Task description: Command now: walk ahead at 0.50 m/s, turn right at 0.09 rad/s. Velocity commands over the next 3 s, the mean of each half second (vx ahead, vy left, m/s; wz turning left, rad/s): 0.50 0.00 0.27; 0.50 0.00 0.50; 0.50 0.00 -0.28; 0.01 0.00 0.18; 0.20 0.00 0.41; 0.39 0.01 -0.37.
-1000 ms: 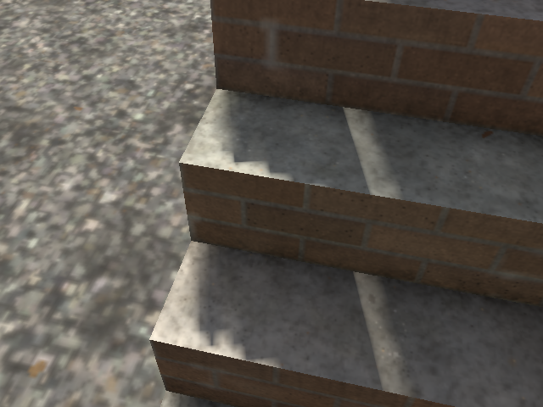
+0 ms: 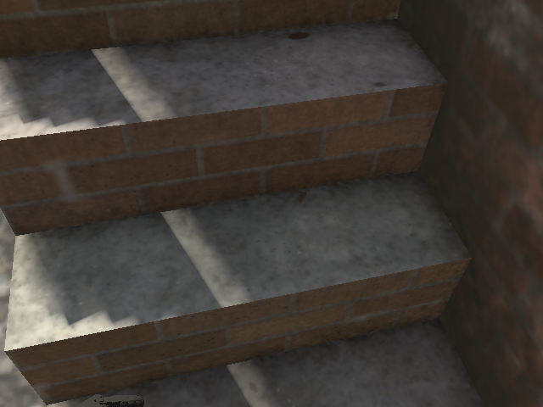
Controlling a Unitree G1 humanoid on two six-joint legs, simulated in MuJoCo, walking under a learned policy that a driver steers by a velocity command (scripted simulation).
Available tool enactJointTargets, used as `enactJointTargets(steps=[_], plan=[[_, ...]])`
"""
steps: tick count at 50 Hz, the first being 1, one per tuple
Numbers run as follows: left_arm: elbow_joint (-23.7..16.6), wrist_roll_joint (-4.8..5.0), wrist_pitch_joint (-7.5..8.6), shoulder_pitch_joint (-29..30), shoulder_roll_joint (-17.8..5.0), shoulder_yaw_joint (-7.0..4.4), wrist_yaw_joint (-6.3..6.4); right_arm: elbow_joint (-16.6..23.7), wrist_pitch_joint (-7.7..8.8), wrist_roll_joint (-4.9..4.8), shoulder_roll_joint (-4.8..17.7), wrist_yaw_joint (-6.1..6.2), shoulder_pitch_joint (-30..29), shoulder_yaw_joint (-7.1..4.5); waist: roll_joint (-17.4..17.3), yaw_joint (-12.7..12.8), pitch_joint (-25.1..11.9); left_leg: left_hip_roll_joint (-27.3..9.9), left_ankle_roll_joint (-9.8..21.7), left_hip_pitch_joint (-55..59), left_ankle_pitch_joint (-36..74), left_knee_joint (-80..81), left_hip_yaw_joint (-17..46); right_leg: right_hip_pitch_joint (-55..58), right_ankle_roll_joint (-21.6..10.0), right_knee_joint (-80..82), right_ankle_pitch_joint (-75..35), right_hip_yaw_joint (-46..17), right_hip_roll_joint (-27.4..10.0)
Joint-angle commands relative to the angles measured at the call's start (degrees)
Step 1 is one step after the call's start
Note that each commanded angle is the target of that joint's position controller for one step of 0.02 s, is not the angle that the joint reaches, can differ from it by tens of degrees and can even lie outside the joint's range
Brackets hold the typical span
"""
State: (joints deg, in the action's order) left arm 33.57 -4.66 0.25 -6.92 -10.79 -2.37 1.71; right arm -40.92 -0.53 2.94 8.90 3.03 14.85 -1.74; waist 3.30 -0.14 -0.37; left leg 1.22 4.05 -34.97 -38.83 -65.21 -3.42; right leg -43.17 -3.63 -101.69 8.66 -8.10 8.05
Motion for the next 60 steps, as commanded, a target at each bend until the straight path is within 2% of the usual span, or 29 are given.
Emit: enactJointTargets(steps=[1,6,12,15,16,18,19,20,21,22,24,27,28,29,31,34,35,36,37,38,39,40,41,43,45,46,50,54,60], plan=[[-2.6,1.44,-1.51,-1.5,3.7,1.37,0.73,-0.9,3.53,0.21,2.0,-1.35,-2.4,-0.57,-7.1,3.7,4.8,-10.6,5.6,3.3,4.7,33.7,23.1,-14.8,1.0,-15.3,0.2,-1.8,-1.1],[-5.3,2.35,-1.51,4.2,1.1,1.65,-0.33,-2.5,4.27,-1.98,5.7,0.64,2.2,-1.68,-3.4,1.6,4.7,-11.8,10.6,10.6,15.8,45.2,21.4,-16.2,4.7,0.9,-4.6,5.8,-8.1],[-5.9,1.76,-0.77,10.1,-0.2,1.08,-1.46,-4.0,6.79,0.37,9.1,1.67,8.0,-3.53,-7.8,-3.1,-0.9,-11.7,12.8,29.7,31.5,48.5,21.4,-13.4,3.0,11.5,4.5,9.8,-12.6],[-5.8,2.85,0.45,10.2,1.6,2.35,-1.50,-3.3,7.08,-0.33,11.9,1.23,5.9,-4.37,-11.3,-1.5,0.2,-13.4,11.0,30.2,39.2,52.1,19.2,-5.0,1.2,32.9,7.3,10.1,-15.0],[-2.8,3.96,1.02,1.9,-0.7,1.45,-1.04,-1.2,6.58,-0.38,11.4,0.17,-1.5,-4.02,-9.2,4.9,-4.2,-6.0,8.0,26.6,61.0,42.0,11.3,11.2,0.2,45.2,14.6,11.0,-11.8],[0.8,6.23,3.93,-13.7,-5.5,-0.73,0.77,-1.4,5.81,-2.80,12.2,-1.02,-1.2,-5.33,-4.8,12.3,-14.5,-1.8,4.2,28.3,76.7,14.2,10.7,37.6,1.4,85.7,-14.3,14.9,-9.6],[5.4,4.99,5.10,-16.5,-7.5,-1.51,1.57,-0.2,5.72,-2.48,7.4,-1.46,-3.1,-4.49,-1.9,11.7,-11.1,2.4,1.5,22.3,51.0,-0.5,9.2,43.5,2.8,98.4,-34.3,15.3,-13.2],[8.1,2.49,5.68,-15.9,-7.9,-1.04,1.64,2.0,5.51,-1.78,1.1,-1.74,-3.4,-3.47,5.1,5.6,-3.3,7.0,0.1,-6.4,17.5,-20.7,10.5,56.4,4.4,84.5,-68.1,9.4,-20.2],[9.5,0.78,5.66,-21.6,-9.9,-1.54,1.67,3.6,5.92,-2.40,-3.5,-1.75,3.5,-2.91,10.6,0.8,-10.8,7.8,-2.4,-25.5,11.3,-42.7,13.8,68.9,0.6,67.1,-108.2,0.0,-32.5],[10.0,0.33,4.15,-24.4,-8.4,-1.56,1.72,3.7,5.41,-1.82,-2.7,-2.16,-1.1,-2.75,5.4,3.0,-17.1,6.7,-1.9,-30.2,16.2,-55.6,14.3,67.9,-3.7,69.5,-82.5,-1.5,-33.1],[9.3,-0.51,4.25,-15.4,-3.9,-0.68,2.84,7.7,4.57,-0.94,-3.2,-2.23,-12.3,-1.13,9.1,2.1,-7.4,5.4,-0.7,-46.2,14.2,-74.0,11.6,56.6,-8.1,78.8,-28.7,-2.3,-32.6],[15.6,2.82,8.01,-11.3,-1.8,0.71,0.18,16.2,0.80,0.64,-1.7,-1.52,-23.0,0.06,6.0,-3.8,9.1,3.2,4.2,-46.4,7.3,-73.8,13.6,32.9,-3.3,91.5,-17.4,10.5,-29.0],[18.6,2.84,7.87,-21.6,0.4,0.82,0.66,15.6,0.16,2.50,-0.9,-1.50,-28.7,0.04,-1.6,3.8,4.1,4.2,4.4,-56.4,4.2,-74.6,8.6,55.2,-3.6,84.9,-33.5,7.5,-24.6],[21.8,2.33,7.89,-30.2,-1.6,0.21,1.45,16.4,-0.14,2.71,-2.5,-2.13,-29.7,0.51,-0.4,5.6,-0.8,4.4,4.5,-62.7,-0.5,-73.5,6.7,68.6,-3.6,81.4,-47.2,6.5,-24.7],[21.8,2.24,8.27,-32.1,-6.2,-1.46,3.16,19.2,-0.91,1.98,-3.8,-3.16,-31.7,1.29,0.2,5.7,-4.9,1.6,4.0,-61.9,-2.9,-67.4,6.8,72.7,-4.1,84.1,-50.5,7.6,-26.6],[20.3,2.36,6.46,-26.1,-6.1,-0.96,4.78,25.6,-2.50,1.30,-6.6,-4.32,-39.0,3.66,-0.2,3.1,-2.5,-3.4,3.0,-48.7,3.8,-47.9,0.5,57.9,-3.3,95.8,-42.2,14.9,-24.3],[15.0,3.75,5.59,-13.2,-8.5,-0.65,4.98,22.9,-3.10,-0.23,-7.5,-4.36,-30.7,5.69,0.2,-2.3,-5.8,-1.9,4.5,-19.5,1.9,-24.8,-4.2,39.9,-4.3,98.5,-60.9,23.6,-21.3],[11.7,4.96,5.32,-11.2,-11.3,-0.41,4.79,20.6,-3.84,-3.85,-2.5,-3.40,-29.9,4.55,-1.7,-1.6,-13.8,4.2,3.4,2.8,8.2,-16.9,-5.9,33.1,-6.0,92.4,-79.8,22.2,-20.3],[9.4,4.96,6.85,-11.1,-17.9,-2.01,4.44,16.6,-4.74,-1.40,-0.5,-2.57,-16.7,2.84,3.5,-5.0,-21.2,6.8,3.1,11.1,4.4,-19.6,-7.1,38.0,-6.1,80.9,-116.9,19.4,-26.3],[9.5,6.23,8.05,-12.5,-18.1,-2.52,2.73,14.7,-4.29,-0.43,4.8,-2.10,-11.4,1.08,6.4,-6.4,-27.5,7.6,5.8,23.2,8.5,-10.6,-3.5,35.3,-3.5,64.1,-131.8,15.5,-26.7],[8.5,7.22,9.40,-13.4,-18.7,-2.52,0.30,12.9,-3.90,-0.27,7.0,-1.79,-6.6,-0.06,4.7,-8.1,-33.7,5.5,9.3,39.6,12.1,1.4,9.0,21.4,-1.1,47.9,-109.3,11.6,-22.3],[4.4,3.95,9.76,-11.0,-15.5,-1.66,-1.75,12.7,-4.77,-2.48,11.0,-2.97,-8.0,-2.46,-5.7,-7.3,-38.1,-0.8,11.9,45.7,16.6,18.6,27.8,8.8,2.6,23.5,-9.2,9.9,-11.9],[1.6,2.14,8.84,-5.5,-9.9,-0.71,-2.82,14.4,-5.83,0.18,17.6,-2.58,-11.1,-6.27,-14.7,-7.5,-44.9,-9.6,14.8,38.8,-0.7,31.9,50.6,0.9,3.8,-15.1,-1.8,1.0,-3.3],[-5.3,0.60,5.33,2.0,-0.7,0.35,0.65,6.6,-4.52,-0.34,14.3,-3.57,-12.0,-5.72,-5.3,-1.5,-26.2,-8.7,7.5,25.4,-7.4,36.2,46.4,-13.0,3.7,-33.0,-6.3,-0.2,-6.0],[-3.8,0.37,2.36,-3.2,2.5,2.02,1.98,1.4,-1.89,-1.70,8.4,-4.13,-11.3,-3.67,-3.5,3.9,-2.9,-2.8,2.0,9.4,-5.1,37.3,35.5,-22.4,3.0,-33.8,-0.1,1.3,-6.0],[-2.0,0.45,1.01,-7.5,2.7,2.14,2.18,0.4,-0.41,-1.82,6.5,-4.90,-12.4,-2.92,-3.3,7.1,0.6,-1.8,-0.9,4.9,-3.4,37.0,30.0,-21.2,2.2,-30.4,-0.7,0.9,-6.6],[1.4,4.60,-0.33,-7.3,8.3,3.06,2.58,-6.6,4.77,-0.68,4.0,-4.93,-6.3,-1.47,-5.4,6.0,2.8,-5.3,-0.8,-1.4,10.5,37.9,20.3,-21.4,2.4,-30.8,-9.0,-0.7,-0.8],[2.0,3.61,-0.44,-4.0,7.8,3.17,4.16,-8.0,6.19,-1.00,7.2,-5.55,-4.5,-1.75,-10.0,5.1,2.8,-10.3,0.3,3.2,5.8,42.5,21.2,-34.4,1.1,-41.9,-6.4,-2.3,1.2],[4.6,3.71,-0.33,1.8,6.5,2.16,3.73,-12.7,8.51,-2.37,9.4,-1.85,6.8,-2.78,-9.8,-0.1,2.2,-16.4,4.1,16.7,5.9,46.5,19.6,-39.9,0.8,-34.0,-9.9,1.3,-1.2]])
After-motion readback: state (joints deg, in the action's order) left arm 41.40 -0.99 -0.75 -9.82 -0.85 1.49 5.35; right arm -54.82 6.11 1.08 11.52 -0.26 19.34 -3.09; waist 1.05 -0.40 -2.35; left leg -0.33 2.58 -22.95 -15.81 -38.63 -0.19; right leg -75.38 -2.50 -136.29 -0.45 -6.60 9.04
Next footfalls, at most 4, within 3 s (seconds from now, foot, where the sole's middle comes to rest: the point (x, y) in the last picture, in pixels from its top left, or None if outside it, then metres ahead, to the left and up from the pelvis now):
0.38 right None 0.21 -0.19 -0.69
0.78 left None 0.38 0.07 -0.48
1.48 right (424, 311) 0.50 -0.24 -0.28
2.06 left None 0.37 0.12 -0.48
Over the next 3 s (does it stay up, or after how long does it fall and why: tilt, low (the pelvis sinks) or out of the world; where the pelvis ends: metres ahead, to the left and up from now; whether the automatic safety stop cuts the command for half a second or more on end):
stays up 0.19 0.16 0.09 its command is cut before an obstacle after 1.5 s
